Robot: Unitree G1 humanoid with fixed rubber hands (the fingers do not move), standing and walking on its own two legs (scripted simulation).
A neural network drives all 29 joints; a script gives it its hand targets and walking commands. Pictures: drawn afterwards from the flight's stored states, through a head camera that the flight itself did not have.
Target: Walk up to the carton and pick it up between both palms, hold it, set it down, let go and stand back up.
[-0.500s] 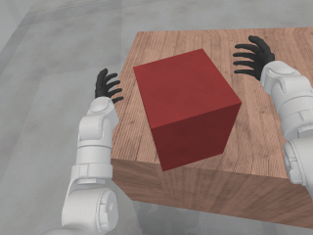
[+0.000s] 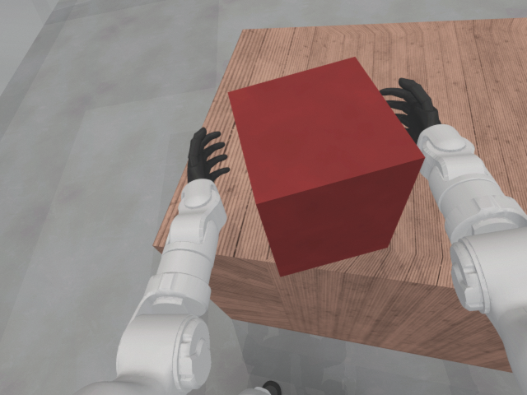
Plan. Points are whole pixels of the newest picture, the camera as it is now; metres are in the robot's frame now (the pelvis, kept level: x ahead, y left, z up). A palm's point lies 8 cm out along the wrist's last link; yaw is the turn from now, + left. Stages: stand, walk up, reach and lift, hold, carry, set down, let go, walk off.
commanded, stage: reach and lift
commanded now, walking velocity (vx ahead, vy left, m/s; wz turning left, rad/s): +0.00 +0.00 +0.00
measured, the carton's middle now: (314, 176) +0.44 +0.06 +0.03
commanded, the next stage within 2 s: none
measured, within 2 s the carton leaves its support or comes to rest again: neither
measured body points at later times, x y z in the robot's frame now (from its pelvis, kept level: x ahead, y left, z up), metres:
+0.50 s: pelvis +0.00 +0.00 +0.00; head +0.09 -0.02 +0.44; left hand +0.40 +0.22 +0.08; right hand +0.52 -0.06 +0.09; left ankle +0.01 +0.16 -0.73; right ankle +0.03 -0.07 -0.73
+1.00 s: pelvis +0.02 -0.01 +0.01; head +0.09 -0.01 +0.46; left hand +0.39 +0.21 +0.08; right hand +0.51 -0.06 +0.09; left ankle +0.01 +0.16 -0.73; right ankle +0.03 -0.07 -0.73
